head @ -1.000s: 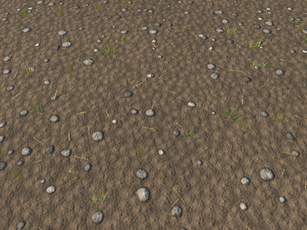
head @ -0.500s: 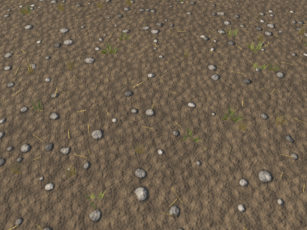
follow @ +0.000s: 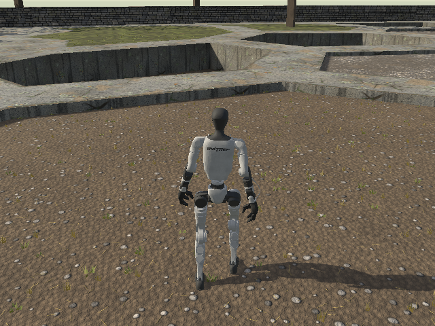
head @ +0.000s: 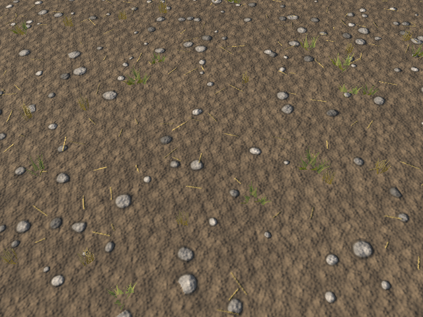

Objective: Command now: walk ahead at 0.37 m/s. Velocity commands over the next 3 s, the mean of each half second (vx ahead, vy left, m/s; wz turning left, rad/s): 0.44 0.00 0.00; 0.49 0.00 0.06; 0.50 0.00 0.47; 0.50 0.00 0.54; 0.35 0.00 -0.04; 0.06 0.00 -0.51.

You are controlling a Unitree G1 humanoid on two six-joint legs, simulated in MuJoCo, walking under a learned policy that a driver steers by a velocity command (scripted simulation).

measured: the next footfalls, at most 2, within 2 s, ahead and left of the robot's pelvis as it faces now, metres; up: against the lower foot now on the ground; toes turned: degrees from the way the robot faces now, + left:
right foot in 0.04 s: +0.11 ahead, -0.13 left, +0.00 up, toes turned -4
left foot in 0.58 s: +0.47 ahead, +0.11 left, +0.00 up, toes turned +3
